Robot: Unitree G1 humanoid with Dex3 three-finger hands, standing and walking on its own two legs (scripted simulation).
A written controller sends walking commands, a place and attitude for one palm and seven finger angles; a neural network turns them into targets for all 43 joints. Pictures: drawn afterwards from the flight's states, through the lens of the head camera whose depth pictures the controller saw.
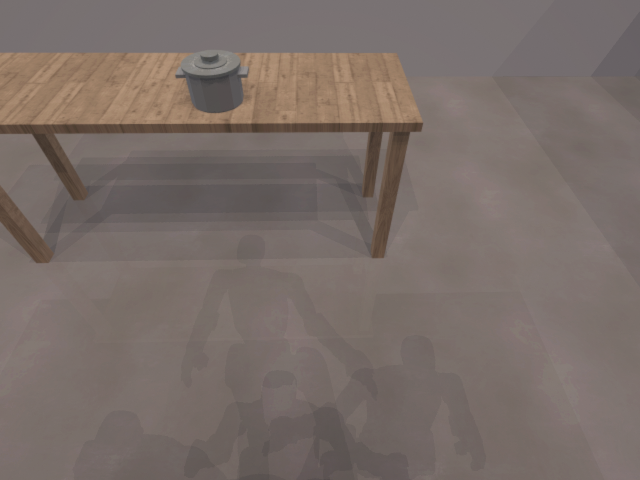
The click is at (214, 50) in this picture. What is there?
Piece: lid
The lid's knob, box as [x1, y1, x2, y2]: [200, 50, 218, 61]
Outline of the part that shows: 200,53 201,59 206,61 214,60 218,57 217,52 214,50 205,50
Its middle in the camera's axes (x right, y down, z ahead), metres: -0.32 -0.51 +1.09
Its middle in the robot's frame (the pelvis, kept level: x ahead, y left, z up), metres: +1.15 +0.38 +0.01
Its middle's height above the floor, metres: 0.79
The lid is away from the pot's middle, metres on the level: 0.00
